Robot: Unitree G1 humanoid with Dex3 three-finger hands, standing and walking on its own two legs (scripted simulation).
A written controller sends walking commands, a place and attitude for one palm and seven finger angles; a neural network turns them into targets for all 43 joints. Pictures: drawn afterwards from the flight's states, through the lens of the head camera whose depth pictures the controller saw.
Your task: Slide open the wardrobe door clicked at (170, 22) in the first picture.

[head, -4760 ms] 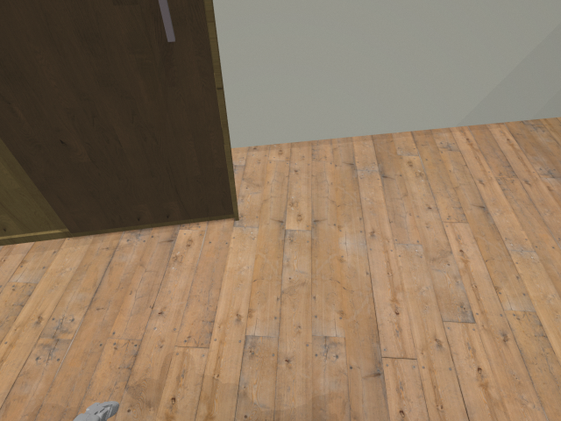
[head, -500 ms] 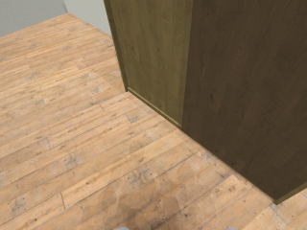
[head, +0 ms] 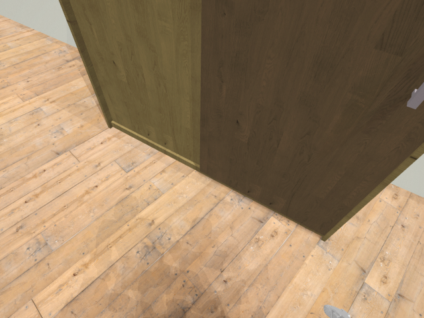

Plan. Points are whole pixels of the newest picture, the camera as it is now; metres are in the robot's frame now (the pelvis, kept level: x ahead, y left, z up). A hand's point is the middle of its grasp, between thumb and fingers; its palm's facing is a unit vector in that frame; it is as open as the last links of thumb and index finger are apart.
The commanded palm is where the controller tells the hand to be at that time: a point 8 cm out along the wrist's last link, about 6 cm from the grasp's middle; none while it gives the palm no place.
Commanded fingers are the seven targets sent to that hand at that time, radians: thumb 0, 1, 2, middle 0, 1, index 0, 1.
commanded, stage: turn to face it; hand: right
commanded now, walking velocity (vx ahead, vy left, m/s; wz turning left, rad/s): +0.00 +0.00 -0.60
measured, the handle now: out of the picture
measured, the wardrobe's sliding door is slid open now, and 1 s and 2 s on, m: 0.00 0.00 0.00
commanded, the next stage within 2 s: take the last steps up to it in 0.64 s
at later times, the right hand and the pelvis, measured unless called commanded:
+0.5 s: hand out of the picture -0.08 -0.23 -0.18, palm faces +0.34 +0.91 -0.26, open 7.4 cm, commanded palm none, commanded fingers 0.00 -0.90 -0.90 0.20 0.30 0.20 0.30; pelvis -0.03 -0.01 -0.01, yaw -17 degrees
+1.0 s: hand out of the picture -0.05 -0.18 -0.15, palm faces +0.45 +0.86 -0.24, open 7.3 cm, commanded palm none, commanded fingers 0.00 -0.90 -0.90 0.20 0.30 0.20 0.30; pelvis -0.01 +0.00 +0.01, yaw -25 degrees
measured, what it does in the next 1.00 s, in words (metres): steps on the spot, turning right: left foot, then right foot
